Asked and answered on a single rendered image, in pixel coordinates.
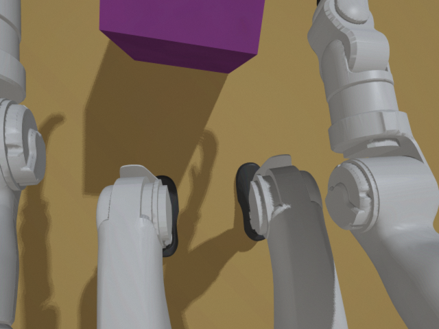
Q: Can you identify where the right robot forearm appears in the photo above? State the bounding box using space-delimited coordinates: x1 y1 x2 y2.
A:
307 0 439 193

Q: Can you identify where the left robot forearm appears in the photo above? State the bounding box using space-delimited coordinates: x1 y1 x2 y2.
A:
0 0 26 104

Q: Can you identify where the robot right upper arm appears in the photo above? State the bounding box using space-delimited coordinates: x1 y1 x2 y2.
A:
325 156 439 329

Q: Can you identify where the left robot thigh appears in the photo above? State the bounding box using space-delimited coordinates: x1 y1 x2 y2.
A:
97 176 172 329

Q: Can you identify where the robot left upper arm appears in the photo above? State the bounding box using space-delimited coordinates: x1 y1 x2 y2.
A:
0 98 46 329

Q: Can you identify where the carton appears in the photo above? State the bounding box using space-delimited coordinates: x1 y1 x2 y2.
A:
99 0 265 73

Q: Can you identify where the robot left foot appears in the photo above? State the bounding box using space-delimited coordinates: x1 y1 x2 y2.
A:
156 175 179 257

